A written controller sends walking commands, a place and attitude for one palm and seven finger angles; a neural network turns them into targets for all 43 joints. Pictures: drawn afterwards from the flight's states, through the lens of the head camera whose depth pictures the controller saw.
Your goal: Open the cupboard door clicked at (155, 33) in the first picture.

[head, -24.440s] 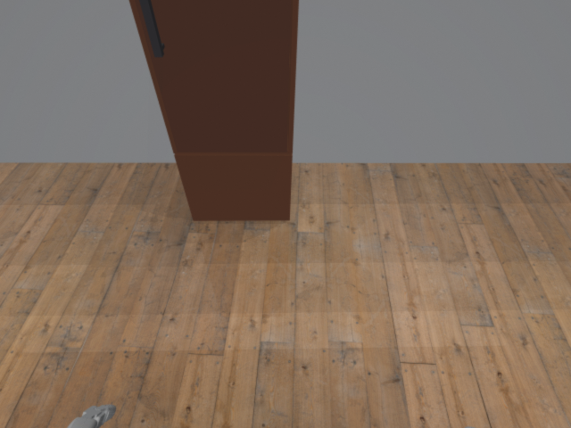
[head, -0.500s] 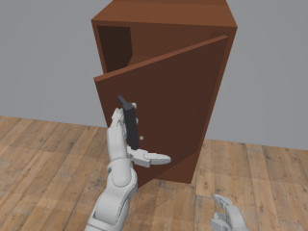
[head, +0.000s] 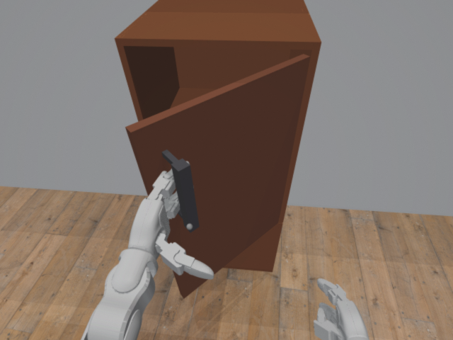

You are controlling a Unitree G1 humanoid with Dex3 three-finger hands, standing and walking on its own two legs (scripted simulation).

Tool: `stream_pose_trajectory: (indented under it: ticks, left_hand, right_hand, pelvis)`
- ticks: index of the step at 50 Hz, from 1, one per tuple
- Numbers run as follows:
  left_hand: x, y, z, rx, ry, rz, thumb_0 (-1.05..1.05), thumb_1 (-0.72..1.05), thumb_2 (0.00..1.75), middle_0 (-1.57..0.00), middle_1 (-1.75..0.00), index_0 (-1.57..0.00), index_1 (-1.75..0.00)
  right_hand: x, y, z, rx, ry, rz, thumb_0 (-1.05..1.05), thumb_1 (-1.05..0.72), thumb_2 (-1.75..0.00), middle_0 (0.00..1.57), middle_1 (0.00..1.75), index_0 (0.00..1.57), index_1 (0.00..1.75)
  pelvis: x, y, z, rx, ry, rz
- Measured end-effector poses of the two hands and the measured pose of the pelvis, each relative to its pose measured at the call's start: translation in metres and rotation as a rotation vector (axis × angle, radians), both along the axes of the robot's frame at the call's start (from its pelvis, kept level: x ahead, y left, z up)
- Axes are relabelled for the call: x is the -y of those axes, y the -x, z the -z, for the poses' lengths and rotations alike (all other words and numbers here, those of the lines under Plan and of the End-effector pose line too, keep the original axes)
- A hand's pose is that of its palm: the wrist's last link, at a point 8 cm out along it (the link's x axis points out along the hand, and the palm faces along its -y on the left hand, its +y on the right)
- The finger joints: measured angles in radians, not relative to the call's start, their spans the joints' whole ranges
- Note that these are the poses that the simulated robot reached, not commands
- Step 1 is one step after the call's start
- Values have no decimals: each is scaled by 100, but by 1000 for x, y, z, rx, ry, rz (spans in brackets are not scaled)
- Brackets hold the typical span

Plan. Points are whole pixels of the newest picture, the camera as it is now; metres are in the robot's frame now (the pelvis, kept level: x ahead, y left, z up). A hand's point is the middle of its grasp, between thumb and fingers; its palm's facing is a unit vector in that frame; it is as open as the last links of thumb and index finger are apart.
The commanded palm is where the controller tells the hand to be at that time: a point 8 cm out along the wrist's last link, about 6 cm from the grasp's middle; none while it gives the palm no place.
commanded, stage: slide the hand sideways off the handle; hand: left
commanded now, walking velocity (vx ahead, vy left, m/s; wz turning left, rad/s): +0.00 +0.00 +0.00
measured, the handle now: (180, 192) +0.33 +0.11 +0.12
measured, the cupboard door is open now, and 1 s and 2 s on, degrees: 46 45 45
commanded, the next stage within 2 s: draw the hand back to the body in 0.66 s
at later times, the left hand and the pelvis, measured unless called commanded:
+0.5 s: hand (142, 254) +0.21 +0.15 +0.11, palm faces +0.00 -1.00 -0.07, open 16.3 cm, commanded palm +0.18 +0.21 +0.12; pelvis +0.02 -0.01 +0.00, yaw +1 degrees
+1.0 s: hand (107, 264) +0.19 +0.19 +0.12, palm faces +0.00 -1.00 -0.08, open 16.3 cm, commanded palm +0.16 +0.24 +0.13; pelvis +0.01 +0.01 -0.01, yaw +2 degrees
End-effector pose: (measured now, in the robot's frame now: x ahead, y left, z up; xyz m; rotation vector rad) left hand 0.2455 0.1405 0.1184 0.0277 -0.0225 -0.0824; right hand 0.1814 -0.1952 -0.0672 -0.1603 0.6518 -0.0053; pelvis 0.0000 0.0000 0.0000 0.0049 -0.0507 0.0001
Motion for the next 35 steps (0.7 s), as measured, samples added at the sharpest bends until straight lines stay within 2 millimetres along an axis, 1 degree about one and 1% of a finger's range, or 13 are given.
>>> stream_pose_trajectory:
  ticks: [5,10,16,21,26,32,35]
  left_hand:
    - [-12,8,1,-9,-6,-13,-1,-50,30,-21,-34,-19,-33]
    - [-27,23,2,-16,-10,-51,-1,-50,30,-21,-34,-20,-33]
    - [-39,39,2,-15,-27,-77,-1,-50,30,-20,-33,-18,-32]
    - [-49,48,3,-9,-34,-75,-1,-50,30,-18,-32,-16,-31]
    - [-64,55,5,-13,-40,-86,-1,-50,30,-17,-31,-16,-30]
    - [-81,65,7,-18,-39,-95,-1,-50,30,-15,-31,-15,-30]
    - [-85,69,7,-10,-31,-87,-1,-50,30,-15,-31,-15,-30]
  right_hand:
    - [11,-4,-2,7,8,21,1,-90,-90,20,30,20,30]
    - [22,-10,-3,24,19,32,1,-90,-90,20,30,20,30]
    - [28,-17,-2,54,31,25,1,-90,-90,20,30,20,30]
    - [28,-22,-1,76,36,14,1,-90,-90,20,30,20,30]
    - [24,-24,-1,95,36,5,1,-90,-90,20,30,20,30]
    - [17,-26,-1,115,36,-7,1,-90,-90,20,30,20,30]
    - [14,-26,-2,130,39,-15,1,-90,-90,20,30,20,30]
  pelvis:
    - [5,-6,-1,-1,3,6]
    - [8,-12,-1,-8,5,3]
    - [10,-18,1,-19,7,-8]
    - [11,-21,3,-29,8,-17]
    - [9,-23,4,-38,11,-21]
    - [5,-22,6,-45,15,-26]
    - [1,-20,7,-46,18,-30]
